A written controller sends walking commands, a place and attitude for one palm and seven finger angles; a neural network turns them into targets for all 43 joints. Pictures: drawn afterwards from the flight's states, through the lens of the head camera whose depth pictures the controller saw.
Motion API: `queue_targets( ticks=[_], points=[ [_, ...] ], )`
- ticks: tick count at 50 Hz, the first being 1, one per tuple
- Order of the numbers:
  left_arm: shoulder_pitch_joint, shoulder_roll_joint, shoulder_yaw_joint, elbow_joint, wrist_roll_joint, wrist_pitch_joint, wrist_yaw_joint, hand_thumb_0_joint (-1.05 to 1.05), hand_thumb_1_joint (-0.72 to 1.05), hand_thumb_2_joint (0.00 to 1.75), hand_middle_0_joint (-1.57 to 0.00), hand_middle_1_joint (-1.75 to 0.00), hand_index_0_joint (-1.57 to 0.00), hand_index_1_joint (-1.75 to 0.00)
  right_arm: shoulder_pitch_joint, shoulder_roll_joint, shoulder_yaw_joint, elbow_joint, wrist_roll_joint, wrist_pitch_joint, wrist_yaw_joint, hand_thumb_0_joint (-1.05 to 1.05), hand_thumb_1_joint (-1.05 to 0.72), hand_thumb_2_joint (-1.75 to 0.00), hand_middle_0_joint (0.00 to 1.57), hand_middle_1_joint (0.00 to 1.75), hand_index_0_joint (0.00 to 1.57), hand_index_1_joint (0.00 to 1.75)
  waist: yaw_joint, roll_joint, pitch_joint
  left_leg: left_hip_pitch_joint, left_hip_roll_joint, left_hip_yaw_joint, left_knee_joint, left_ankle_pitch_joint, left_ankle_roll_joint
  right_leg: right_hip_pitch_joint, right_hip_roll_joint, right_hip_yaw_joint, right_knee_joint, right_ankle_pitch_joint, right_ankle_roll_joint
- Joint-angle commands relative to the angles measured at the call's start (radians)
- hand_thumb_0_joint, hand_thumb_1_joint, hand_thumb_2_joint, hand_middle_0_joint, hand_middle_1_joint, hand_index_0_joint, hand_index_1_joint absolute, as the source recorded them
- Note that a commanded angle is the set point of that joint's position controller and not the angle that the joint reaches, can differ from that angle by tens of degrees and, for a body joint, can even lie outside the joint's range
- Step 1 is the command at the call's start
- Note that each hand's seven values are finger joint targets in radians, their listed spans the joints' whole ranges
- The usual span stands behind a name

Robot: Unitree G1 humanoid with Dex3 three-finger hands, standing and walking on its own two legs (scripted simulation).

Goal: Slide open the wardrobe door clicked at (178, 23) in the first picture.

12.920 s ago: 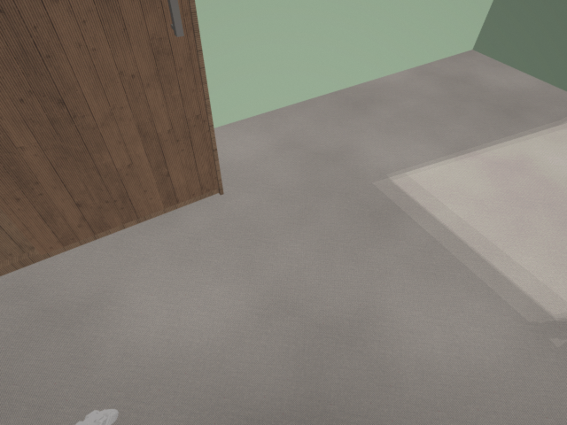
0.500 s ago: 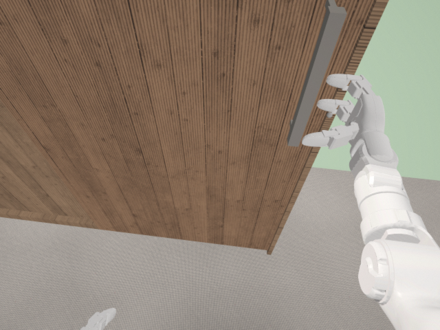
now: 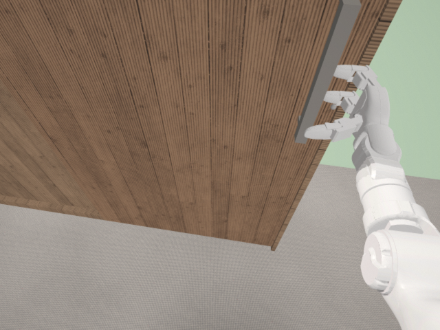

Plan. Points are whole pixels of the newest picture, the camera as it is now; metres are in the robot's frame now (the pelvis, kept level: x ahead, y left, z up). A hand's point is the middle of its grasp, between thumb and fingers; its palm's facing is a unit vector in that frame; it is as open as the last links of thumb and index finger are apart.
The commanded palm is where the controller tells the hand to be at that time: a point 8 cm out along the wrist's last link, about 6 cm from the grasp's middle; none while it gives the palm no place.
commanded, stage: slide the fingers in behind the handle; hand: right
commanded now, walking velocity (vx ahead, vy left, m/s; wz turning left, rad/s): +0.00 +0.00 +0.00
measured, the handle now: (318, 78) +0.53 -0.09 +0.19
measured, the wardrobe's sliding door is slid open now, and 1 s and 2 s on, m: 0.00 0.00 0.00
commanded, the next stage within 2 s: grip the handle and tug to test in 1.62 s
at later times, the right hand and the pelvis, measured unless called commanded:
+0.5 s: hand (324, 109) +0.48 -0.10 +0.16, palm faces -0.02 +1.00 +0.00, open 14.0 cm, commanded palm +0.46 -0.15 +0.16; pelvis +0.00 +0.00 +0.00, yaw +0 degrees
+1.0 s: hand (305, 106) +0.48 -0.07 +0.16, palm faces -0.01 +1.00 +0.01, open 14.0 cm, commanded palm +0.45 -0.13 +0.16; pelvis +0.01 +0.01 +0.00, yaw +0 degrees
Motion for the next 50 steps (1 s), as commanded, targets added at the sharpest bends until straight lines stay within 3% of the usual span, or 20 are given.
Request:
queue_targets(
  ticks=[1,8,9,11,13,15,16,18,21,24,28,29,33,34,38,42,44,46,48,50],
  points=[
    [0.038,0.150,0.051,-0.094,-0.006,-0.036,0.013,0.00,0.90,0.90,-0.20,-0.30,-0.20,-0.30,-0.526,-0.153,-0.026,-0.220,0.012,-0.063,0.002,0.00,0.50,-0.30,0.30,1.20,0.30,1.20,0.020,0.038,-0.318,0.042,-0.037,-0.001,-0.085,0.278,0.007,0.256,0.035,0.040,-0.068,0.199,-0.027],
    [0.019,0.139,0.047,-0.118,-0.004,-0.035,0.011,0.00,0.90,0.90,-0.20,-0.30,-0.20,-0.30,-0.494,-0.160,-0.034,-0.261,-0.012,-0.066,-0.027,0.00,0.50,-0.30,0.30,1.20,0.30,1.20,0.002,0.035,-0.328,0.081,-0.033,-0.010,-0.079,0.304,0.006,0.234,0.040,0.022,-0.069,0.197,-0.030],
    [0.024,0.143,0.051,-0.121,-0.002,-0.034,0.014,0.00,0.90,0.90,-0.20,-0.30,-0.20,-0.30,-0.473,-0.195,-0.072,-0.268,-0.014,-0.071,-0.034,0.00,0.50,-0.30,0.30,1.20,0.30,1.20,-0.009,0.053,-0.354,0.105,-0.032,-0.008,-0.072,0.319,0.008,0.240,0.041,0.023,-0.063,0.218,-0.032],
    [0.012,0.139,0.050,-0.128,-0.005,-0.033,0.014,0.00,0.90,0.90,-0.20,-0.30,-0.20,-0.30,-0.483,-0.193,-0.065,-0.305,-0.012,-0.073,-0.033,0.00,0.50,-0.30,0.30,1.20,0.30,1.20,-0.009,0.038,-0.379,0.115,-0.032,-0.012,-0.070,0.345,0.006,0.256,0.040,0.019,-0.063,0.232,-0.030],
    [0.003,0.134,0.048,-0.130,-0.008,-0.031,0.014,0.00,0.90,0.90,-0.20,-0.30,-0.20,-0.30,-0.463,-0.146,-0.027,-0.282,-0.009,-0.059,-0.026,0.00,0.50,-0.30,0.30,1.20,0.30,1.20,0.001,0.050,-0.338,0.104,-0.033,-0.012,-0.080,0.348,0.004,0.243,0.042,0.012,-0.062,0.221,-0.032],
    [0.007,0.141,0.049,-0.125,-0.010,-0.025,0.017,0.00,0.90,0.90,-0.20,-0.30,-0.20,-0.30,-0.478,-0.165,-0.039,-0.268,-0.006,-0.051,-0.024,0.00,0.50,-0.30,0.30,1.20,0.30,1.20,0.011,0.083,-0.322,0.103,-0.031,-0.015,-0.085,0.351,0.000,0.229,0.041,0.011,-0.064,0.212,-0.036],
    [0.002,0.140,0.050,-0.126,-0.011,-0.022,0.019,0.00,0.90,0.90,-0.20,-0.30,-0.20,-0.30,-0.469,-0.168,-0.040,-0.265,-0.005,-0.045,-0.021,0.00,0.50,-0.30,0.30,1.20,0.30,1.20,0.001,0.058,-0.326,0.110,-0.030,-0.017,-0.083,0.352,0.003,0.229,0.043,0.011,-0.064,0.214,-0.033],
    [-0.007,0.131,0.052,-0.129,-0.014,-0.025,0.017,0.00,0.90,0.90,-0.20,-0.30,-0.20,-0.30,-0.496,-0.095,0.018,-0.314,-0.001,-0.046,-0.015,0.00,0.50,-0.30,0.30,1.20,0.30,1.20,0.012,0.002,-0.358,0.081,-0.031,-0.012,-0.078,0.357,0.007,0.286,0.042,0.016,-0.055,0.243,-0.029],
    [-0.002,0.132,0.052,-0.119,-0.012,-0.027,0.015,0.00,0.90,0.90,-0.20,-0.30,-0.20,-0.30,-0.505,-0.069,0.029,-0.306,0.013,-0.042,-0.023,0.00,0.50,-0.30,0.30,1.20,0.30,1.20,0.018,0.023,-0.351,0.060,-0.035,-0.004,-0.077,0.347,0.008,0.304,0.038,0.031,-0.052,0.258,-0.027],
    [0.000,0.135,0.051,-0.114,-0.009,-0.023,0.015,0.00,0.90,0.90,-0.20,-0.30,-0.20,-0.30,-0.500,-0.059,0.035,-0.283,0.010,-0.032,-0.033,0.00,0.50,-0.30,0.30,1.20,0.30,1.20,0.021,0.047,-0.332,0.069,-0.032,-0.002,-0.078,0.349,0.007,0.282,0.041,0.030,-0.053,0.256,-0.029],
    [-0.006,0.129,0.051,-0.118,-0.006,-0.022,0.009,0.00,0.90,0.90,-0.20,-0.30,-0.20,-0.30,-0.477,-0.076,0.007,-0.301,0.000,-0.036,-0.054,0.00,0.50,-0.30,0.30,1.20,0.30,1.20,-0.001,0.034,-0.364,0.090,-0.032,-0.003,-0.066,0.383,0.009,0.286,0.043,0.027,-0.050,0.288,-0.026],
    [0.002,0.134,0.052,-0.118,-0.002,-0.020,0.009,0.00,0.90,0.90,-0.20,-0.30,-0.20,-0.30,-0.461,-0.107,-0.019,-0.301,-0.002,-0.039,-0.062,0.00,0.50,-0.30,0.30,1.20,0.30,1.20,-0.005,0.072,-0.374,0.115,-0.032,-0.003,-0.064,0.397,0.008,0.273,0.044,0.027,-0.049,0.294,-0.030],
    [-0.014,0.124,0.049,-0.130,-0.005,-0.014,0.005,0.00,0.90,0.90,-0.20,-0.30,-0.20,-0.30,-0.444,-0.071,0.011,-0.312,-0.010,-0.030,-0.067,0.00,0.50,-0.30,0.30,1.20,0.30,1.20,-0.006,0.059,-0.343,0.117,-0.032,-0.008,-0.071,0.413,0.006,0.258,0.046,0.015,-0.055,0.282,-0.031],
    [-0.006,0.131,0.051,-0.127,-0.004,-0.009,0.008,0.00,0.90,0.90,-0.20,-0.30,-0.20,-0.30,-0.439,-0.105,-0.015,-0.307,-0.013,-0.030,-0.072,0.00,0.50,-0.30,0.30,1.20,0.30,1.20,-0.008,0.092,-0.344,0.133,-0.030,-0.005,-0.071,0.405,0.007,0.247,0.044,0.018,-0.057,0.279,-0.032],
    [-0.017,0.120,0.053,-0.125,-0.006,-0.013,0.008,0.00,0.90,0.90,-0.20,-0.30,-0.20,-0.30,-0.503,-0.043,0.037,-0.361,-0.012,-0.030,-0.079,0.00,0.50,-0.30,0.30,1.20,0.30,1.20,0.006,0.022,-0.370,0.098,-0.032,-0.006,-0.073,0.390,0.008,0.301,0.042,0.021,-0.057,0.281,-0.026],
    [-0.014,0.117,0.053,-0.117,-0.003,-0.019,0.003,0.00,0.90,0.90,-0.20,-0.30,-0.20,-0.30,-0.473,-0.004,0.053,-0.350,-0.005,-0.026,-0.093,0.00,0.50,-0.30,0.30,1.20,0.30,1.20,0.004,0.051,-0.357,0.101,-0.035,-0.001,-0.076,0.401,0.007,0.299,0.041,0.022,-0.061,0.292,-0.026],
    [-0.003,0.126,0.054,-0.114,0.002,-0.014,0.006,0.00,0.90,0.90,-0.20,-0.30,-0.20,-0.30,-0.434,-0.064,-0.003,-0.313,-0.008,-0.016,-0.102,0.00,0.50,-0.30,0.30,1.20,0.30,1.20,-0.009,0.116,-0.351,0.140,-0.033,-0.005,-0.079,0.415,0.004,0.258,0.045,0.018,-0.063,0.285,-0.032],
    [-0.012,0.123,0.051,-0.122,0.002,-0.008,0.008,0.00,0.90,0.90,-0.20,-0.30,-0.20,-0.30,-0.430,-0.096,-0.029,-0.316,-0.015,-0.012,-0.105,0.00,0.50,-0.30,0.30,1.20,0.30,1.20,-0.020,0.110,-0.352,0.169,-0.028,-0.014,-0.079,0.435,0.001,0.230,0.050,0.006,-0.071,0.272,-0.034],
    [-0.021,0.115,0.049,-0.129,0.000,-0.006,0.006,0.00,0.90,0.90,-0.20,-0.30,-0.20,-0.30,-0.447,-0.055,0.014,-0.339,-0.024,-0.015,-0.103,0.00,0.50,-0.30,0.30,1.20,0.30,1.20,-0.007,0.082,-0.334,0.155,-0.027,-0.016,-0.085,0.436,0.000,0.239,0.052,-0.001,-0.070,0.267,-0.036],
    [-0.022,0.115,0.049,-0.131,-0.001,-0.005,0.007,0.00,0.90,0.90,-0.20,-0.30,-0.20,-0.30,-0.436,-0.071,0.001,-0.336,-0.024,-0.024,-0.102,0.00,0.50,-0.30,0.30,1.20,0.30,1.20,-0.013,0.080,-0.339,0.165,-0.026,-0.019,-0.086,0.433,0.001,0.236,0.052,-0.001,-0.070,0.261,-0.036]
  ],
)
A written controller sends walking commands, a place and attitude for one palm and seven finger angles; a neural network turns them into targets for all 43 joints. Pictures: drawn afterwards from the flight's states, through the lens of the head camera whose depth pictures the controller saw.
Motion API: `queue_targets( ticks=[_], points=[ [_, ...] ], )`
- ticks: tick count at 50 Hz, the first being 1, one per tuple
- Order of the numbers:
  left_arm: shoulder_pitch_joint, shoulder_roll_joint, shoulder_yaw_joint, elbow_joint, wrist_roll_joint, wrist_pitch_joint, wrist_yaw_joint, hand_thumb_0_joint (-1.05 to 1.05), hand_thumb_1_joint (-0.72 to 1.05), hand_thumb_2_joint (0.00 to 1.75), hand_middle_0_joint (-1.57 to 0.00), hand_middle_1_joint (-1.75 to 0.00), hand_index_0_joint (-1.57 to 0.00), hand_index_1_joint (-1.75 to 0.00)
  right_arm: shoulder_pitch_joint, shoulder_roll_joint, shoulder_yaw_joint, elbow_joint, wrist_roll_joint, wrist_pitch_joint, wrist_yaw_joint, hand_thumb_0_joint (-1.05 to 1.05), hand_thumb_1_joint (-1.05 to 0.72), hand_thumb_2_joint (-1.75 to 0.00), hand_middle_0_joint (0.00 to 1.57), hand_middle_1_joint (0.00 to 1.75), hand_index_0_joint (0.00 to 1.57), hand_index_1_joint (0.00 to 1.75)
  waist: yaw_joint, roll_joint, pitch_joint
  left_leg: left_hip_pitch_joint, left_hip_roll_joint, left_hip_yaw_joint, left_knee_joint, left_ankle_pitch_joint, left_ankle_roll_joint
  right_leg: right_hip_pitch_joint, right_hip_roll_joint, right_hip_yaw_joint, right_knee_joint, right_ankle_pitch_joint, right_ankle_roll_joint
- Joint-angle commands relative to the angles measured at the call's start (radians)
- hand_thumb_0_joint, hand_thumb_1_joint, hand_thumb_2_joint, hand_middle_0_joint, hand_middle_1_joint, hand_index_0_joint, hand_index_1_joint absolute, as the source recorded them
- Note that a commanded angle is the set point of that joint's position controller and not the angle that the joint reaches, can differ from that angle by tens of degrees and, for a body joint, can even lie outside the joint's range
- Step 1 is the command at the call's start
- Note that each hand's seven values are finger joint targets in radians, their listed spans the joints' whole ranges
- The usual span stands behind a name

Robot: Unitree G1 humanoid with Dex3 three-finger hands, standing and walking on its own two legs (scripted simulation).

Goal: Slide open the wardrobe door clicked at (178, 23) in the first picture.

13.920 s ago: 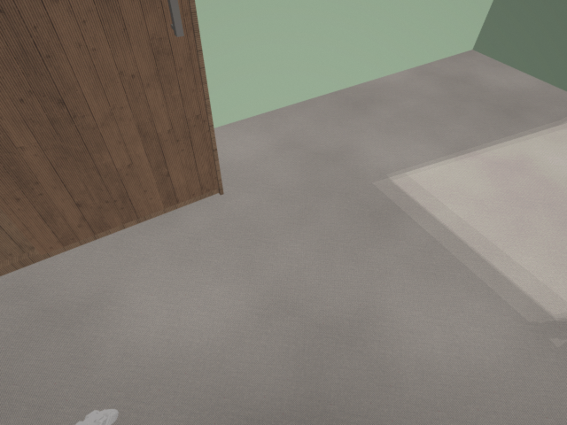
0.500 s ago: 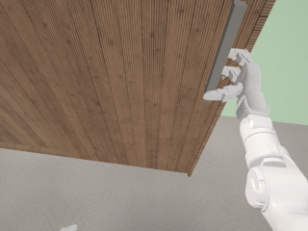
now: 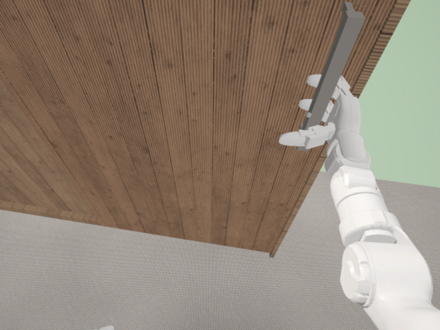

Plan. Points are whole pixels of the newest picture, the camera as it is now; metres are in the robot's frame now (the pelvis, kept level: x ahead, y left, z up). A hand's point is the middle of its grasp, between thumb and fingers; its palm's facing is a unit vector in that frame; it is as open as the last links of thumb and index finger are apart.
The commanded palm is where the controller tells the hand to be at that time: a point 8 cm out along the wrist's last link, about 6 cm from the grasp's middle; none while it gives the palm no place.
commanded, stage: slide the fingers in behind the handle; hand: right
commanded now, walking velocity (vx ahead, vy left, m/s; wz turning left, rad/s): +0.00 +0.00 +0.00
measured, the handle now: (321, 87) +0.52 -0.10 +0.19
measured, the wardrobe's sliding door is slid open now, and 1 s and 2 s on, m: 0.00 0.00 0.00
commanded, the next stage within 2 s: grip the handle and tug to test in 0.62 s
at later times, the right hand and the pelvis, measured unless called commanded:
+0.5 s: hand (306, 116) +0.47 -0.08 +0.16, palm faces -0.01 +1.00 +0.00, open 14.0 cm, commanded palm +0.44 -0.13 +0.16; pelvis -0.01 +0.00 +0.00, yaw +0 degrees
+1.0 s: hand (307, 114) +0.48 -0.08 +0.15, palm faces -0.01 +1.00 +0.00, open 12.1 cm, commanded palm +0.45 -0.13 +0.16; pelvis +0.00 +0.00 +0.00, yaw +0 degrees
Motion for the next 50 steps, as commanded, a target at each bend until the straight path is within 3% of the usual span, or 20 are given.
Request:
queue_targets(
  ticks=[1,4,6,8,9,13,17,19,23,24,25,27,29,31,34,35,36,45,48,50],
  points=[
    [0.037,0.132,0.049,-0.100,-0.006,-0.030,0.015,0.00,0.90,0.90,-0.20,-0.30,-0.20,-0.30,-0.498,-0.190,-0.031,-0.226,0.003,-0.079,-0.001,0.00,0.50,-0.30,0.30,1.20,0.30,1.20,0.002,0.083,-0.330,0.123,-0.021,-0.010,-0.076,0.435,-0.009,0.182,0.057,0.006,-0.037,0.252,-0.046],
    [0.042,0.132,0.053,-0.097,-0.007,-0.031,0.016,0.00,0.90,0.90,-0.20,-0.30,-0.20,-0.30,-0.522,-0.166,-0.004,-0.245,0.007,-0.090,0.008,0.00,0.50,-0.30,0.30,1.20,0.30,1.20,0.011,0.080,-0.343,0.122,-0.021,-0.009,-0.079,0.422,-0.007,0.204,0.057,0.010,-0.036,0.250,-0.046],
    [0.028,0.125,0.056,-0.101,-0.012,-0.040,0.012,0.00,0.90,0.90,-0.20,-0.30,-0.20,-0.30,-0.523,-0.113,0.038,-0.297,0.011,-0.097,0.011,0.00,0.50,-0.30,0.30,1.20,0.30,1.20,0.008,0.017,-0.386,0.100,-0.024,-0.004,-0.070,0.433,-0.002,0.260,0.054,0.014,-0.031,0.284,-0.040],
    [0.031,0.125,0.056,-0.091,-0.012,-0.045,0.009,0.00,0.90,0.90,-0.20,-0.30,-0.20,-0.30,-0.501,-0.070,0.063,-0.270,0.022,-0.084,0.007,0.00,0.50,-0.30,0.30,1.20,0.30,1.20,0.014,0.041,-0.352,0.071,-0.028,0.004,-0.077,0.409,-0.003,0.262,0.051,0.022,-0.032,0.277,-0.038],
    [0.037,0.132,0.057,-0.084,-0.012,-0.042,0.011,0.00,0.90,0.90,-0.20,-0.30,-0.20,-0.30,-0.484,-0.092,0.044,-0.232,0.022,-0.074,0.002,0.00,0.50,-0.30,0.30,1.20,0.30,1.20,0.017,0.093,-0.319,0.079,-0.028,0.004,-0.084,0.402,-0.005,0.233,0.050,0.021,-0.034,0.264,-0.042],
    [0.028,0.130,0.050,-0.082,-0.010,-0.037,0.013,0.00,0.90,0.90,-0.20,-0.30,-0.20,-0.30,-0.534,-0.112,0.031,-0.209,0.011,-0.056,-0.020,0.00,0.50,-0.30,0.30,1.20,0.30,1.20,0.020,0.089,-0.279,0.065,-0.021,-0.001,-0.095,0.351,-0.009,0.194,0.055,0.018,-0.050,0.199,-0.043],
    [0.031,0.129,0.050,-0.083,-0.005,-0.039,0.012,0.00,0.90,0.90,-0.20,-0.30,-0.20,-0.30,-0.552,-0.126,0.023,-0.203,-0.004,-0.082,-0.024,0.00,0.50,-0.30,0.30,1.20,0.30,1.20,0.016,0.062,-0.319,0.073,-0.019,-0.007,-0.085,0.364,-0.006,0.207,0.057,0.017,-0.044,0.214,-0.043],
    [0.041,0.134,0.052,-0.082,-0.002,-0.038,0.014,0.00,0.90,0.90,-0.20,-0.30,-0.20,-0.30,-0.530,-0.146,0.001,-0.193,0.002,-0.095,-0.021,0.00,0.50,-0.30,0.30,1.20,0.30,1.20,0.009,0.094,-0.340,0.099,-0.020,-0.003,-0.079,0.377,-0.004,0.207,0.055,0.021,-0.044,0.233,-0.043],
    [0.035,0.132,0.048,-0.080,-0.007,-0.041,0.014,0.00,0.90,0.90,-0.20,-0.30,-0.20,-0.30,-0.566,-0.139,0.017,-0.162,0.003,-0.097,-0.011,0.00,0.50,-0.30,0.30,1.20,0.30,1.20,0.026,0.085,-0.292,0.060,-0.020,-0.007,-0.089,0.340,-0.010,0.184,0.054,0.016,-0.043,0.185,-0.043],
    [0.045,0.138,0.050,-0.078,-0.003,-0.039,0.016,0.00,0.90,0.90,-0.20,-0.30,-0.20,-0.30,-0.554,-0.175,-0.015,-0.157,0.002,-0.103,-0.016,0.00,0.50,-0.30,0.30,1.20,0.30,1.20,0.015,0.107,-0.304,0.081,-0.019,-0.006,-0.088,0.332,-0.007,0.176,0.055,0.022,-0.045,0.185,-0.043],
    [0.035,0.134,0.050,-0.085,-0.006,-0.041,0.015,0.00,0.90,0.90,-0.20,-0.30,-0.20,-0.30,-0.565,-0.167,-0.006,-0.194,-0.001,-0.111,-0.016,0.00,0.50,-0.30,0.30,1.20,0.30,1.20,0.013,0.075,-0.343,0.086,-0.019,-0.008,-0.078,0.356,-0.007,0.198,0.054,0.018,-0.045,0.207,-0.042],
    [0.036,0.128,0.048,-0.082,-0.007,-0.046,0.013,0.00,0.90,0.90,-0.20,-0.30,-0.20,-0.30,-0.584,-0.104,0.045,-0.190,0.003,-0.110,-0.014,0.00,0.50,-0.30,0.30,1.20,0.30,1.20,0.029,0.053,-0.323,0.048,-0.024,-0.002,-0.079,0.347,-0.005,0.219,0.052,0.023,-0.038,0.212,-0.039],
    [0.052,0.136,0.052,-0.073,-0.003,-0.045,0.013,0.00,0.90,0.90,-0.20,-0.30,-0.20,-0.30,-0.563,-0.143,0.010,-0.172,0.001,-0.115,-0.022,0.00,0.50,-0.30,0.30,1.20,0.30,1.20,0.017,0.081,-0.335,0.062,-0.025,0.002,-0.075,0.339,-0.003,0.211,0.049,0.029,-0.040,0.218,-0.038],
    [0.049,0.134,0.051,-0.071,-0.005,-0.049,0.011,0.00,0.90,0.90,-0.20,-0.30,-0.20,-0.30,-0.597,-0.111,0.038,-0.170,0.002,-0.112,-0.022,0.00,0.50,-0.30,0.30,1.20,0.30,1.20,0.031,0.054,-0.327,0.034,-0.025,0.002,-0.075,0.328,-0.004,0.222,0.048,0.031,-0.039,0.211,-0.036],
    [0.065,0.143,0.054,-0.066,0.001,-0.046,0.014,0.00,0.90,0.90,-0.20,-0.30,-0.20,-0.30,-0.571,-0.194,-0.034,-0.157,-0.004,-0.114,-0.034,0.00,0.50,-0.30,0.30,1.20,0.30,1.20,0.014,0.091,-0.356,0.080,-0.024,-0.002,-0.073,0.342,-0.004,0.196,0.051,0.028,-0.039,0.218,-0.040],
    [0.056,0.136,0.050,-0.070,-0.002,-0.047,0.012,0.00,0.90,0.90,-0.20,-0.30,-0.20,-0.30,-0.575,-0.147,0.009,-0.152,-0.006,-0.112,-0.028,0.00,0.50,-0.30,0.30,1.20,0.30,1.20,0.027,0.080,-0.342,0.060,-0.024,-0.003,-0.074,0.346,-0.008,0.197,0.050,0.024,-0.041,0.213,-0.041],
    [0.062,0.137,0.052,-0.065,0.000,-0.048,0.011,0.00,0.90,0.90,-0.20,-0.30,-0.20,-0.30,-0.599,-0.161,0.001,-0.161,-0.010,-0.117,-0.027,0.00,0.50,-0.30,0.30,1.20,0.30,1.20,0.028,0.069,-0.335,0.053,-0.024,-0.001,-0.072,0.346,-0.007,0.199,0.049,0.026,-0.038,0.215,-0.039],
    [0.068,0.141,0.056,-0.073,-0.002,-0.039,0.011,0.00,0.90,0.90,-0.20,-0.30,-0.20,-0.30,-0.558,-0.186,-0.024,-0.185,-0.003,-0.110,-0.016,0.00,0.08,-0.48,0.35,1.26,0.35,1.26,0.018,0.071,-0.348,0.082,-0.026,-0.002,-0.070,0.386,-0.006,0.199,0.048,0.019,-0.039,0.249,-0.041],
    [0.057,0.132,0.058,-0.080,-0.005,-0.044,0.007,0.00,0.90,0.90,-0.20,-0.30,-0.20,-0.30,-0.560,-0.109,0.037,-0.234,0.002,-0.111,-0.011,0.00,-0.06,-0.54,0.36,1.28,0.36,1.28,0.022,0.032,-0.358,0.057,-0.030,0.005,-0.067,0.391,-0.002,0.243,0.045,0.024,-0.030,0.277,-0.036],
    [0.068,0.138,0.060,-0.070,-0.005,-0.043,0.008,0.00,0.90,0.90,-0.20,-0.30,-0.20,-0.30,-0.559,-0.130,0.018,-0.216,0.004,-0.106,-0.015,0.00,-0.15,-0.58,0.37,1.29,0.37,1.29,0.025,0.055,-0.357,0.059,-0.031,0.006,-0.065,0.400,-0.002,0.244,0.042,0.028,-0.031,0.293,-0.037]
  ],
)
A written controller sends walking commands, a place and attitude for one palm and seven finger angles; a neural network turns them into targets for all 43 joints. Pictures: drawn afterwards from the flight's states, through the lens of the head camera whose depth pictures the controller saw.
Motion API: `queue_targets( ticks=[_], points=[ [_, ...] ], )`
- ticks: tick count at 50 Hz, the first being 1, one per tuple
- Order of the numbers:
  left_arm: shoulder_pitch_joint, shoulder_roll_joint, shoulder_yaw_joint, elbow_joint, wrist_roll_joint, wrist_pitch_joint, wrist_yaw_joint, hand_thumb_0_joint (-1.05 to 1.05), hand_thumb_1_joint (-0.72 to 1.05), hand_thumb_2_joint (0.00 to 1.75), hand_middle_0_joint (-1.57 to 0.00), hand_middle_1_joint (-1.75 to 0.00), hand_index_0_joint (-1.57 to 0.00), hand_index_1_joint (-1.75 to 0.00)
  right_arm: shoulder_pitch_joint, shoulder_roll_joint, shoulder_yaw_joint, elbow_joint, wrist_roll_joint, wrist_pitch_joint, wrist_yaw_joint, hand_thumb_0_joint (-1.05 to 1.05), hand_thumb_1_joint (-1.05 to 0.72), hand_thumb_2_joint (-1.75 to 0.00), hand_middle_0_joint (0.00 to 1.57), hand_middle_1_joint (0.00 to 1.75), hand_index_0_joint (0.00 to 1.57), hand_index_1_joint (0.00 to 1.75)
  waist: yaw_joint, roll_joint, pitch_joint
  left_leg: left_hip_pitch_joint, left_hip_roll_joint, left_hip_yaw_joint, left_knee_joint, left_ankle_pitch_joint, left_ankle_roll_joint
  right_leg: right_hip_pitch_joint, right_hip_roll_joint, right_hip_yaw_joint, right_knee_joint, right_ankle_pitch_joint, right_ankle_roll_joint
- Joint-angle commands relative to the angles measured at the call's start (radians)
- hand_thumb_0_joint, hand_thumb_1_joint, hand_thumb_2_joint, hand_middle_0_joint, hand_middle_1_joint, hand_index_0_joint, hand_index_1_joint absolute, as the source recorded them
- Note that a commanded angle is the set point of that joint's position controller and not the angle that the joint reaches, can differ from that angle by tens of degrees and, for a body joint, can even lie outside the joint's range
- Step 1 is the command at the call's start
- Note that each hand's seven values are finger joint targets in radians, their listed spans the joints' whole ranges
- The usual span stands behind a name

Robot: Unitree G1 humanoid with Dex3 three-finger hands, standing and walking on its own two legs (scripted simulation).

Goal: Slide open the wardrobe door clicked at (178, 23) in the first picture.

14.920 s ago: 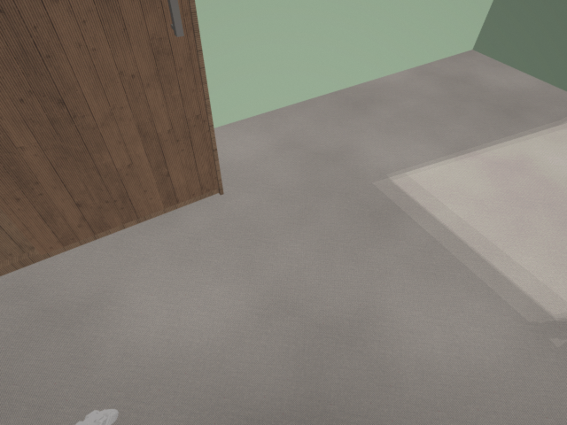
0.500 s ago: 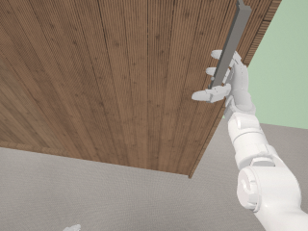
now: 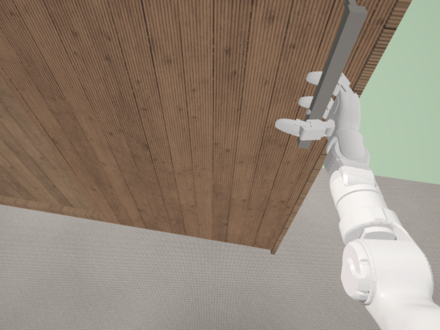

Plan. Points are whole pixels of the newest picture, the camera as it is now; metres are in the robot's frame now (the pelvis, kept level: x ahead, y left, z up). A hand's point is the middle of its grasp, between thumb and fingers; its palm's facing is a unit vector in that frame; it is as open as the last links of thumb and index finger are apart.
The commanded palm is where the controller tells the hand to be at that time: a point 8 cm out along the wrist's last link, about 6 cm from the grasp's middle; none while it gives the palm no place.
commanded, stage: grip the handle and tug to test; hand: right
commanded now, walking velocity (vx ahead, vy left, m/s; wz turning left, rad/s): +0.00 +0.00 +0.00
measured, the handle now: (322, 84) +0.52 -0.10 +0.19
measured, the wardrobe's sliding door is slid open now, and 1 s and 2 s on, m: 0.00 0.00 0.00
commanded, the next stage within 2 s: tug the door sideways, standing still in 1.14 s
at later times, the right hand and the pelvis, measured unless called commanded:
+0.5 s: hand (305, 111) +0.48 -0.07 +0.16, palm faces -0.01 +1.00 +0.00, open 5.3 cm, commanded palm +0.45 -0.13 +0.16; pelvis +0.00 +0.00 +0.00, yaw +0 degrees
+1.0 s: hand (305, 111) +0.48 -0.07 +0.16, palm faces +0.01 +1.00 +0.00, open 5.3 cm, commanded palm +0.43 -0.12 +0.16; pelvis +0.02 +0.01 +0.00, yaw +1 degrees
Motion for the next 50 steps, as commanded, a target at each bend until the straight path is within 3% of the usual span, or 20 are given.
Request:
queue_targets(
  ticks=[1,3,7,8,9,11,13,16,20,21,24,30,32,34,35,40,43,46,49,50],
  points=[
    [0.042,0.133,0.049,-0.087,-0.005,-0.031,0.011,0.00,0.90,0.90,-0.20,-0.30,-0.20,-0.30,-0.528,-0.138,-0.023,-0.235,0.008,-0.063,-0.001,0.00,-0.20,-0.60,0.38,1.30,0.38,1.30,0.011,0.061,-0.362,0.078,-0.032,0.007,-0.067,0.392,0.002,0.253,0.043,0.026,-0.037,0.284,-0.032],
    [0.039,0.133,0.047,-0.088,-0.005,-0.027,0.013,0.00,0.90,0.90,-0.20,-0.30,-0.20,-0.30,-0.513,-0.140,-0.025,-0.220,0.007,-0.052,-0.001,0.00,-0.29,-0.64,0.38,1.31,0.38,1.31,0.011,0.088,-0.346,0.091,-0.030,0.007,-0.070,0.398,0.000,0.226,0.046,0.021,-0.041,0.271,-0.035],
    [0.033,0.132,0.044,-0.094,-0.003,-0.022,0.014,0.00,0.90,0.90,-0.20,-0.30,-0.20,-0.30,-0.508,-0.175,-0.047,-0.236,-0.006,-0.057,-0.003,0.00,-0.48,-0.72,0.41,1.34,0.41,1.34,0.001,0.061,-0.356,0.103,-0.026,0.002,-0.066,0.407,0.002,0.225,0.047,0.017,-0.039,0.273,-0.035],
    [0.027,0.128,0.042,-0.096,-0.005,-0.021,0.014,0.00,0.90,0.90,-0.20,-0.30,-0.20,-0.30,-0.522,-0.135,-0.008,-0.235,-0.005,-0.057,0.002,0.00,-0.53,-0.74,0.41,1.35,0.41,1.35,0.015,0.064,-0.339,0.091,-0.027,0.002,-0.070,0.404,0.000,0.225,0.048,0.016,-0.038,0.267,-0.036],
    [0.037,0.129,0.045,-0.094,-0.002,-0.021,0.014,0.00,0.90,0.90,-0.20,-0.30,-0.20,-0.30,-0.533,-0.137,-0.015,-0.227,-0.003,-0.060,0.000,0.00,-0.57,-0.76,0.42,1.35,0.42,1.35,0.019,0.083,-0.339,0.093,-0.026,0.005,-0.069,0.404,-0.001,0.227,0.047,0.020,-0.036,0.273,-0.036],
    [0.028,0.127,0.045,-0.099,-0.005,-0.023,0.012,0.00,0.90,0.90,-0.20,-0.30,-0.20,-0.30,-0.523,-0.128,-0.011,-0.239,0.002,-0.060,0.003,0.00,-0.67,-0.80,0.43,1.37,0.43,1.37,0.009,0.038,-0.364,0.088,-0.028,0.004,-0.064,0.411,0.002,0.249,0.048,0.020,-0.034,0.286,-0.033],
    [0.027,0.127,0.044,-0.098,-0.007,-0.023,0.012,0.00,0.90,0.90,-0.20,-0.30,-0.20,-0.30,-0.531,-0.109,0.009,-0.246,0.006,-0.058,0.007,0.00,-0.76,-0.84,0.44,1.38,0.44,1.38,0.015,0.057,-0.364,0.082,-0.030,0.007,-0.063,0.412,0.001,0.254,0.045,0.024,-0.033,0.290,-0.032],
    [0.031,0.129,0.046,-0.095,-0.005,-0.022,0.012,0.00,0.90,0.90,-0.20,-0.30,-0.20,-0.30,-0.524,-0.130,-0.016,-0.248,0.009,-0.055,0.003,0.00,-0.90,-0.90,0.45,1.40,0.45,1.40,0.008,0.062,-0.377,0.095,-0.029,0.006,-0.061,0.427,0.001,0.255,0.047,0.024,-0.031,0.307,-0.033],
    [0.026,0.127,0.044,-0.099,-0.005,-0.017,0.011,0.00,0.90,0.90,-0.20,-0.30,-0.20,-0.30,-0.517,-0.133,-0.012,-0.269,-0.001,-0.053,-0.002,0.00,-0.90,-0.90,0.45,1.40,0.45,1.40,0.005,0.055,-0.377,0.104,-0.028,0.007,-0.056,0.442,0.002,0.251,0.047,0.024,-0.033,0.319,-0.033],
    [0.021,0.124,0.044,-0.102,-0.006,-0.016,0.010,0.00,0.90,0.90,-0.20,-0.30,-0.20,-0.30,-0.499,-0.107,0.004,-0.262,0.001,-0.048,-0.001,0.00,-0.90,-0.90,0.45,1.40,0.45,1.40,0.004,0.060,-0.364,0.097,-0.029,0.008,-0.059,0.435,0.003,0.252,0.046,0.024,-0.033,0.314,-0.033],
    [0.028,0.128,0.042,-0.094,-0.003,-0.012,0.014,0.00,0.90,0.90,-0.20,-0.30,-0.20,-0.30,-0.527,-0.123,-0.009,-0.236,0.001,-0.041,-0.016,0.00,-0.90,-0.90,0.45,1.40,0.45,1.40,0.013,0.086,-0.324,0.094,-0.027,0.009,-0.072,0.397,0.001,0.224,0.048,0.025,-0.040,0.273,-0.035],
    [0.020,0.127,0.042,-0.101,-0.004,-0.013,0.016,0.00,0.90,0.90,-0.20,-0.30,-0.20,-0.30,-0.516,-0.155,-0.037,-0.253,0.001,-0.053,-0.007,0.00,-0.90,-0.90,0.45,1.40,0.45,1.40,0.002,0.081,-0.369,0.123,-0.025,0.000,-0.067,0.428,-0.001,0.229,0.052,0.018,-0.039,0.280,-0.038],
    [0.016,0.123,0.039,-0.100,-0.004,-0.012,0.016,0.00,0.90,0.90,-0.20,-0.30,-0.20,-0.30,-0.512,-0.137,-0.018,-0.245,0.004,-0.052,-0.002,0.00,-0.90,-0.90,0.45,1.40,0.45,1.40,0.004,0.073,-0.345,0.120,-0.025,0.001,-0.072,0.421,-0.001,0.220,0.052,0.016,-0.044,0.266,-0.037],
    [0.023,0.128,0.044,-0.100,-0.003,-0.011,0.017,0.00,0.90,0.90,-0.20,-0.30,-0.20,-0.30,-0.510,-0.141,-0.020,-0.260,0.003,-0.057,-0.004,0.00,-0.90,-0.90,0.45,1.40,0.45,1.40,0.002,0.075,-0.365,0.132,-0.025,0.003,-0.068,0.433,0.002,0.232,0.052,0.020,-0.040,0.291,-0.037],
    [0.014,0.123,0.043,-0.103,-0.006,-0.015,0.015,0.00,0.90,0.90,-0.20,-0.30,-0.20,-0.30,-0.505,-0.126,-0.010,-0.272,0.005,-0.057,-0.003,0.00,-0.90,-0.90,0.45,1.40,0.45,1.40,0.001,0.046,-0.374,0.119,-0.026,0.000,-0.066,0.440,0.001,0.248,0.051,0.016,-0.039,0.296,-0.036],
    [0.004,0.122,0.050,-0.122,-0.008,-0.022,0.005,0.00,0.90,0.90,-0.20,-0.30,-0.20,-0.30,-0.383,-0.083,0.009,-0.350,0.012,-0.054,-0.001,0.00,-0.90,-0.90,0.45,1.40,0.45,1.40,-0.029,0.040,-0.417,0.146,-0.031,0.011,-0.053,0.491,0.008,0.289,0.046,0.017,-0.037,0.375,-0.032],
    [-0.006,0.121,0.051,-0.127,-0.011,-0.023,0.001,0.00,0.90,0.90,-0.20,-0.30,-0.20,-0.30,-0.353,-0.034,0.060,-0.389,0.014,-0.031,0.004,0.00,-0.90,-0.90,0.45,1.40,0.45,1.40,-0.019,0.060,-0.378,0.138,-0.033,0.014,-0.063,0.493,0.004,0.287,0.043,0.013,-0.042,0.368,-0.033],
    [-0.011,0.125,0.055,-0.140,-0.010,-0.022,0.001,0.00,0.90,0.90,-0.20,-0.30,-0.20,-0.30,-0.283,-0.070,0.020,-0.454,0.018,-0.011,0.003,0.00,-0.90,-0.90,0.45,1.40,0.45,1.40,-0.044,0.060,-0.414,0.188,-0.031,0.010,-0.058,0.557,0.005,0.296,0.046,0.004,-0.043,0.422,-0.037],
    [-0.017,0.127,0.054,-0.147,-0.007,-0.015,0.003,0.00,0.90,0.90,-0.20,-0.30,-0.20,-0.30,-0.208,-0.094,-0.007,-0.489,0.021,0.020,0.003,0.00,-0.90,-0.90,0.45,1.40,0.45,1.40,-0.060,0.108,-0.402,0.246,-0.027,0.013,-0.063,0.604,0.003,0.270,0.050,-0.003,-0.054,0.437,-0.040],
    [-0.031,0.120,0.053,-0.157,-0.012,-0.013,0.003,0.00,0.90,0.90,-0.20,-0.30,-0.20,-0.30,-0.169,-0.073,0.005,-0.508,0.024,0.034,0.008,0.00,-0.90,-0.90,0.45,1.40,0.45,1.40,-0.064,0.088,-0.399,0.244,-0.027,0.011,-0.061,0.628,0.002,0.278,0.050,-0.010,-0.054,0.454,-0.041]
  ],
)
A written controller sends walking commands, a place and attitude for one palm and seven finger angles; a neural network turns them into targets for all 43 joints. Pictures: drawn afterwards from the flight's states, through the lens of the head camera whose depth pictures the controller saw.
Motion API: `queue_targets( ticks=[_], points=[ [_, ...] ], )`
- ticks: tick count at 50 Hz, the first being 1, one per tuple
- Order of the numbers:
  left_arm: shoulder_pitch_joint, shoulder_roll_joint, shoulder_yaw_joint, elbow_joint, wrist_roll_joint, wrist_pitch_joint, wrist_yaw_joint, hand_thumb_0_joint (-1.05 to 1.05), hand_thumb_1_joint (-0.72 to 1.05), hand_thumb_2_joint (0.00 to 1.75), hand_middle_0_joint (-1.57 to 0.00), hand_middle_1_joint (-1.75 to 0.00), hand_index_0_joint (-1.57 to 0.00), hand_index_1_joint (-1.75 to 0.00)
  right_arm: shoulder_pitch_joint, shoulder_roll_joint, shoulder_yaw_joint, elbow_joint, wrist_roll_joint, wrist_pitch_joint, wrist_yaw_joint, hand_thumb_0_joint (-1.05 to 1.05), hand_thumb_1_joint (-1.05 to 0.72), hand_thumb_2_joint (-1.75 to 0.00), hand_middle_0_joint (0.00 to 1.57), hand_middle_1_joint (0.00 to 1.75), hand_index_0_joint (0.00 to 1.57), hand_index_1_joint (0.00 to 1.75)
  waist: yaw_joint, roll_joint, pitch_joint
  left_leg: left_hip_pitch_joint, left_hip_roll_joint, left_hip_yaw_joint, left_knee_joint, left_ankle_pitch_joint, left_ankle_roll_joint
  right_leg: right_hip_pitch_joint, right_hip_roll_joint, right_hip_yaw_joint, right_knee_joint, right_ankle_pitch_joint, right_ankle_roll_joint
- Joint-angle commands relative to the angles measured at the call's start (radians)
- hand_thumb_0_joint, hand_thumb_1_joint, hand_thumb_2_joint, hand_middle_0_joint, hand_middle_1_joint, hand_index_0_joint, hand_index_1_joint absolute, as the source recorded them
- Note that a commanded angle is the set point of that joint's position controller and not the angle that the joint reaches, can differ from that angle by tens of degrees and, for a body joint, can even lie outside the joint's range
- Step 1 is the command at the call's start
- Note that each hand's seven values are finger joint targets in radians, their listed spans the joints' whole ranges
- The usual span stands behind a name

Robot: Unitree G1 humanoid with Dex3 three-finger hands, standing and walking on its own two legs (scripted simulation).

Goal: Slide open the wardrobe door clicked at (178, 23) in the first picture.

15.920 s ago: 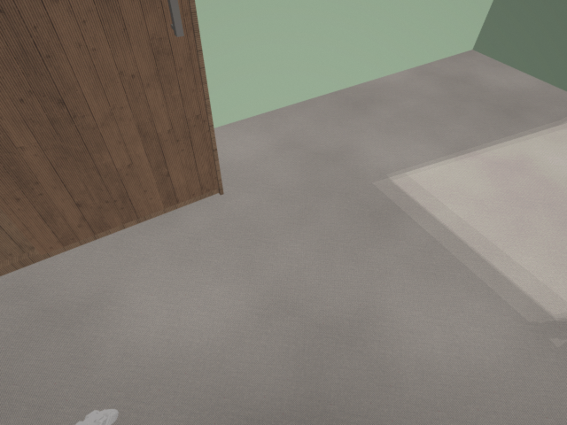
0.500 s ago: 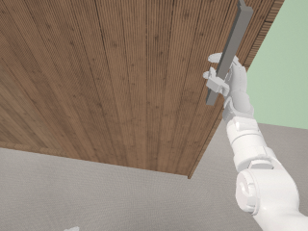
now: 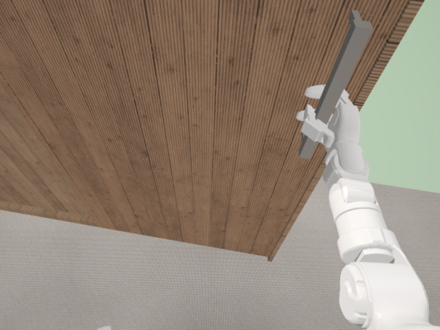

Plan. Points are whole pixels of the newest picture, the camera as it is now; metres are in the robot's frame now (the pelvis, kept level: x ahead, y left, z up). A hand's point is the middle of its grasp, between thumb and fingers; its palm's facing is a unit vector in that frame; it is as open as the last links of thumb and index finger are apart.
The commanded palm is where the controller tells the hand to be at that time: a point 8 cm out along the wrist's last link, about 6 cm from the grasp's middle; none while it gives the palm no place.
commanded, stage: grip the handle and tug to test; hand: right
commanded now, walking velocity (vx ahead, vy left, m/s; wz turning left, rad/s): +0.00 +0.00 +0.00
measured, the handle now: (325, 96) +0.50 -0.11 +0.18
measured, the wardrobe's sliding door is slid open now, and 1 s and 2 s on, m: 0.00 0.00 0.00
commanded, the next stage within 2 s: tug the door sideways, standing still in 0.14 s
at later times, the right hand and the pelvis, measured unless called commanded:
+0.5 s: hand (307, 122) +0.46 -0.09 +0.15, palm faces +0.04 +1.00 +0.00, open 5.3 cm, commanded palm +0.44 -0.11 +0.15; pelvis +0.03 +0.01 +0.00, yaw -4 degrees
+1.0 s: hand (307, 122) +0.46 -0.09 +0.15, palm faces +0.06 +1.00 -0.02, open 5.3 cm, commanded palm +0.44 -0.08 +0.15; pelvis +0.00 -0.01 +0.00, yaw -4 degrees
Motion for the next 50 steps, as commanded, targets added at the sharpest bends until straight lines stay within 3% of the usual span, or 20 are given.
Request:
queue_targets(
  ticks=[1,4,5,8,11,12,13,15,18,19,21,23,24,26,31,38,39,44,45,50],
  points=[
    [-0.021,0.119,0.045,-0.134,-0.007,-0.031,0.011,0.00,0.90,0.90,-0.20,-0.30,-0.20,-0.30,-0.322,-0.097,-0.001,-0.345,0.004,-0.043,0.030,0.00,-0.90,-0.90,0.45,1.40,0.45,1.40,-0.044,0.065,-0.396,0.201,-0.017,0.025,-0.032,0.661,-0.006,0.237,0.056,0.001,-0.011,0.488,-0.048],
    [-0.037,0.116,0.046,-0.156,-0.005,-0.029,0.006,0.00,0.90,0.90,-0.20,-0.30,-0.20,-0.30,-0.180,-0.104,-0.025,-0.431,0.014,-0.016,0.034,0.00,-0.90,-0.90,0.45,1.40,0.45,1.40,-0.082,0.085,-0.426,0.274,-0.013,0.030,-0.024,0.745,-0.003,0.248,0.055,-0.003,-0.014,0.581,-0.047],
    [-0.049,0.110,0.042,-0.165,-0.007,-0.029,0.005,0.00,0.90,0.90,-0.20,-0.30,-0.20,-0.30,-0.145,-0.073,-0.003,-0.460,0.018,-0.003,0.038,0.00,-0.90,-0.90,0.45,1.40,0.45,1.40,-0.082,0.082,-0.422,0.278,-0.011,0.031,-0.023,0.779,-0.006,0.258,0.055,-0.007,-0.017,0.606,-0.048],
    [-0.060,0.111,0.041,-0.171,-0.009,-0.022,0.009,0.00,0.90,0.90,-0.20,-0.30,-0.20,-0.30,-0.121,-0.080,-0.006,-0.500,0.023,0.040,0.043,0.00,-0.90,-0.90,0.45,1.40,0.45,1.40,-0.073,0.116,-0.375,0.280,-0.009,0.030,-0.041,0.808,-0.014,0.258,0.053,-0.010,-0.026,0.592,-0.049],
    [-0.076,0.109,0.038,-0.180,-0.008,-0.009,0.016,0.00,0.90,0.90,-0.20,-0.30,-0.20,-0.30,-0.090,-0.112,-0.037,-0.536,0.022,0.072,0.039,0.00,-0.90,-0.90,0.45,1.40,0.45,1.40,-0.082,0.106,-0.362,0.294,-0.005,0.027,-0.049,0.816,-0.012,0.266,0.054,-0.011,-0.033,0.602,-0.049],
    [-0.086,0.105,0.036,-0.185,-0.009,-0.004,0.016,0.00,0.90,0.90,-0.20,-0.30,-0.20,-0.30,-0.079,-0.088,-0.011,-0.555,0.019,0.083,0.042,0.00,-0.90,-0.90,0.45,1.40,0.45,1.40,-0.080,0.094,-0.358,0.295,-0.004,0.027,-0.051,0.816,-0.013,0.272,0.056,-0.012,-0.036,0.601,-0.047],
    [-0.084,0.107,0.033,-0.174,-0.009,0.001,0.022,0.00,0.90,0.90,-0.20,-0.30,-0.20,-0.30,-0.177,-0.072,0.017,-0.544,0.016,0.094,0.038,0.00,-0.90,-0.90,0.45,1.40,0.45,1.40,-0.047,0.100,-0.328,0.262,-0.006,0.027,-0.062,0.801,-0.015,0.280,0.057,-0.008,-0.032,0.581,-0.050],
    [-0.072,0.109,0.035,-0.148,-0.006,0.014,0.034,0.00,0.90,0.90,-0.20,-0.30,-0.20,-0.30,-0.321,-0.092,0.014,-0.500,0.005,0.110,0.018,0.00,-0.90,-0.90,0.45,1.40,0.45,1.40,-0.013,0.097,-0.298,0.215,-0.008,0.024,-0.073,0.749,-0.017,0.282,0.056,0.004,-0.029,0.550,-0.051],
    [-0.060,0.097,0.036,-0.126,0.000,0.019,0.034,0.00,0.90,0.90,-0.20,-0.30,-0.20,-0.30,-0.371,0.037,0.106,-0.455,0.003,0.129,0.004,0.00,-0.90,-0.90,0.45,1.40,0.45,1.40,0.011,0.080,-0.310,0.165,-0.009,0.034,-0.061,0.748,-0.015,0.320,0.057,0.022,-0.003,0.606,-0.049],
    [-0.052,0.099,0.040,-0.123,0.005,0.018,0.035,0.00,0.90,0.90,-0.20,-0.30,-0.20,-0.30,-0.385,0.043,0.108,-0.444,0.003,0.127,-0.005,0.00,-0.90,-0.90,0.45,1.40,0.45,1.40,0.019,0.117,-0.319,0.173,-0.007,0.035,-0.060,0.771,-0.018,0.322,0.059,0.022,0.005,0.620,-0.053],
    [-0.053,0.093,0.039,-0.114,0.009,0.018,0.034,0.00,0.90,0.90,-0.20,-0.30,-0.20,-0.30,-0.396,0.078,0.135,-0.433,0.001,0.122,-0.009,0.00,-0.90,-0.90,0.45,1.40,0.45,1.40,0.015,0.080,-0.361,0.172,-0.002,0.037,-0.041,0.798,-0.017,0.336,0.063,0.028,0.015,0.657,-0.051],
    [-0.055,0.091,0.039,-0.108,0.011,0.013,0.029,0.00,0.90,0.90,-0.20,-0.30,-0.20,-0.30,-0.439,0.110,0.171,-0.429,-0.004,0.105,-0.010,0.00,-0.90,-0.90,0.45,1.40,0.45,1.40,0.024,0.066,-0.370,0.138,-0.004,0.040,-0.041,0.739,-0.014,0.361,0.062,0.042,0.020,0.643,-0.049],
    [-0.049,0.094,0.040,-0.104,0.013,0.013,0.028,0.00,0.90,0.90,-0.20,-0.30,-0.20,-0.30,-0.443,0.122,0.185,-0.410,-0.007,0.095,-0.012,0.00,-0.90,-0.90,0.45,1.40,0.45,1.40,0.027,0.105,-0.368,0.139,-0.007,0.045,-0.042,0.712,-0.012,0.351,0.060,0.049,0.017,0.632,-0.050],
    [-0.057,0.090,0.037,-0.102,0.013,0.006,0.024,0.00,0.90,0.90,-0.20,-0.30,-0.20,-0.30,-0.474,0.148,0.213,-0.394,-0.010,0.073,-0.009,0.00,-0.90,-0.90,0.45,1.40,0.45,1.40,0.034,0.070,-0.354,0.105,-0.008,0.043,-0.043,0.675,-0.009,0.362,0.059,0.052,0.017,0.604,-0.050],
    [-0.038,0.090,0.039,-0.091,0.016,-0.009,0.013,0.00,0.90,0.90,-0.20,-0.30,-0.20,-0.30,-0.529,0.189,0.255,-0.356,-0.010,0.032,-0.001,0.00,-0.90,-0.90,0.45,1.40,0.45,1.40,0.041,0.071,-0.396,0.088,-0.011,0.048,-0.020,0.691,-0.010,0.371,0.060,0.065,0.037,0.642,-0.050],
    [-0.011,0.090,0.038,-0.059,0.016,-0.046,-0.005,0.00,0.90,0.90,-0.20,-0.30,-0.20,-0.30,-0.628,0.271,0.322,-0.278,-0.007,-0.019,-0.016,0.00,-0.90,-0.90,0.45,1.40,0.45,1.40,0.063,0.047,-0.378,-0.008,-0.025,0.060,-0.020,0.540,-0.004,0.376,0.051,0.091,0.040,0.543,-0.038],
    [-0.001,0.096,0.041,-0.054,0.019,-0.049,-0.005,0.00,0.90,0.90,-0.20,-0.30,-0.20,-0.30,-0.627,0.269,0.323,-0.265,-0.008,-0.026,-0.021,0.00,-0.90,-0.90,0.45,1.40,0.45,1.40,0.064,0.075,-0.385,0.001,-0.025,0.062,-0.019,0.531,-0.004,0.368,0.048,0.099,0.039,0.547,-0.039],
    [0.023,0.101,0.046,-0.028,0.021,-0.075,-0.010,0.00,0.90,0.90,-0.20,-0.30,-0.20,-0.30,-0.684,0.261,0.316,-0.226,-0.012,-0.055,-0.034,0.00,-0.90,-0.90,0.45,1.40,0.45,1.40,0.072,0.052,-0.400,-0.032,-0.028,0.061,-0.015,0.474,-0.001,0.363,0.048,0.104,0.040,0.491,-0.033],
    [0.021,0.099,0.044,-0.026,0.020,-0.082,-0.012,0.00,0.90,0.90,-0.20,-0.30,-0.20,-0.30,-0.715,0.259,0.319,-0.249,-0.012,-0.065,-0.036,0.00,-0.90,-0.90,0.45,1.40,0.45,1.40,0.072,0.020,-0.413,-0.046,-0.030,0.059,-0.013,0.465,0.000,0.375,0.047,0.104,0.040,0.490,-0.030],
    [0.036,0.102,0.044,-0.008,0.018,-0.104,-0.015,0.00,0.90,0.90,-0.20,-0.30,-0.20,-0.30,-0.723,0.270,0.320,-0.183,-0.014,-0.082,-0.043,0.00,-0.90,-0.90,0.45,1.40,0.45,1.40,0.075,0.009,-0.378,-0.091,-0.033,0.062,-0.015,0.393,0.001,0.359,0.042,0.109,0.035,0.433,-0.023]
  ],
)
